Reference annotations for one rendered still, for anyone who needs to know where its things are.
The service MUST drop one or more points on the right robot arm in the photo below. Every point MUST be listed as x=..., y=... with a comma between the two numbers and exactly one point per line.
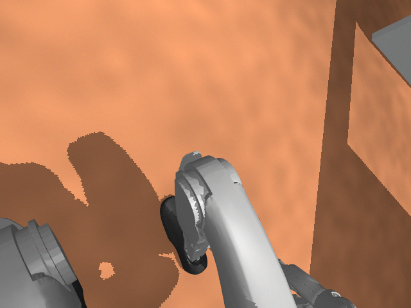
x=331, y=299

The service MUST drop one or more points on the right robot foot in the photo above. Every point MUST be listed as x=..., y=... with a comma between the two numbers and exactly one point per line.
x=175, y=235

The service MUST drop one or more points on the right robot hand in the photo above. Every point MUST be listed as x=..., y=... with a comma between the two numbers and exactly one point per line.
x=306, y=287

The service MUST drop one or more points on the left robot foot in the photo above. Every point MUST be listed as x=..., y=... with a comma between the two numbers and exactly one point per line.
x=79, y=291

